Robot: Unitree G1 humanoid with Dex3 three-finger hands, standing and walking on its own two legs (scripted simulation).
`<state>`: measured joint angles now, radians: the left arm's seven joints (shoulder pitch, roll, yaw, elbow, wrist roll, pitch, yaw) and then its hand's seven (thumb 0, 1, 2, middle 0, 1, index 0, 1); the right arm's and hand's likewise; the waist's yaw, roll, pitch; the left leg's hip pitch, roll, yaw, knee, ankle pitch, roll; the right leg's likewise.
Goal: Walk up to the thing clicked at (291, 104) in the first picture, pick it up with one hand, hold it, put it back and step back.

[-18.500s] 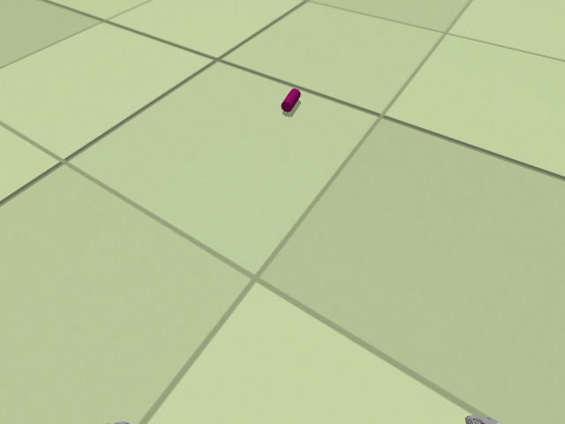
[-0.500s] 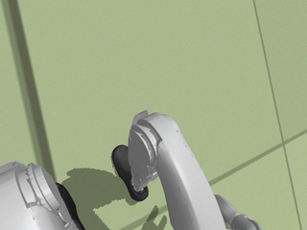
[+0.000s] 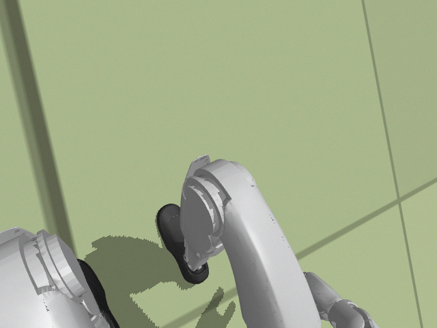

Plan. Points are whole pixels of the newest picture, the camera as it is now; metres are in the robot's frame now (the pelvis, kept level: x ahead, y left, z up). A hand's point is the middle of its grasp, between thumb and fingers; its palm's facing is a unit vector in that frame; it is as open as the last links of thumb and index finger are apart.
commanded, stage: close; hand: left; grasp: from above
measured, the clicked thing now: out of the picture +0.49 +0.35 -0.27
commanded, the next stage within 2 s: settle in 1.32 s
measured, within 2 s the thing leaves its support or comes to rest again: leaves its support in 1.64 s
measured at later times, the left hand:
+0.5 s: hand out of the picture +0.47 +0.34 -0.24, palm faces -0.44 -0.13 -0.89, open 11.9 cm
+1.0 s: hand out of the picture +0.46 +0.35 -0.25, palm faces -0.46 -0.13 -0.88, open 10.2 cm
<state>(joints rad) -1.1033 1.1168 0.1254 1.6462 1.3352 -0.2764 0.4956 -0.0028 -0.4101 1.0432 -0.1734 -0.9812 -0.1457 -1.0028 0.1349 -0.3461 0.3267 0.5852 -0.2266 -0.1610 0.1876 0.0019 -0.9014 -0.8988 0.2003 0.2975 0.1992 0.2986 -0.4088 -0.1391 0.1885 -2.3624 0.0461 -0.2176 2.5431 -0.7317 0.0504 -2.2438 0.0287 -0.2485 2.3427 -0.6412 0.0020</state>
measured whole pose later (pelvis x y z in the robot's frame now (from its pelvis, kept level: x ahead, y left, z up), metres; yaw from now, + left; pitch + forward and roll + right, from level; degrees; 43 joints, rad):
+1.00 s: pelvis +0.00 +0.00 +0.00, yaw +0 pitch +29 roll -16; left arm -1.10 1.13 0.10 1.62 1.33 -0.29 0.47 0.00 0.05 0.63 -0.48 -0.79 -0.51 -0.74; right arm 0.13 -0.35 0.34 0.59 -0.23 -0.15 0.18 0.00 -0.90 -0.90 0.20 0.30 0.20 0.30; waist -0.39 -0.15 0.19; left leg -2.36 0.04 -0.22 2.54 -0.73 0.05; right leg -2.24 0.03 -0.25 2.34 -0.64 0.01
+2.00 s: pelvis +0.00 +0.00 +0.01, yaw +2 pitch +32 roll -14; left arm -1.00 0.98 0.11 1.35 1.25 -0.22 0.27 0.00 0.06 0.40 -0.72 -0.51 -0.75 -0.46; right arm 0.18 -0.34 0.19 0.60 -0.17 -0.07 0.18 0.00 -0.91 -0.90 0.20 0.30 0.20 0.30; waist -0.32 -0.04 0.07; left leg -2.36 0.03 -0.17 2.47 -0.71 0.06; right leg -2.24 0.02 -0.21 2.30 -0.64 0.01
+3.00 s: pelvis -0.01 +0.00 +0.10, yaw +9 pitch +36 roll -9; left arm -0.84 0.76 0.02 1.04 1.11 -0.22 0.03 0.00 0.09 0.33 -0.77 -0.40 -0.78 -0.39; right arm 0.21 -0.29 0.04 0.62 -0.04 0.08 0.08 0.00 -0.91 -0.91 0.20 0.30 0.20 0.30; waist -0.19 0.04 -0.12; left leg -2.15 0.01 -0.06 2.16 -0.65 0.06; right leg -2.08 -0.01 -0.10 2.07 -0.62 0.01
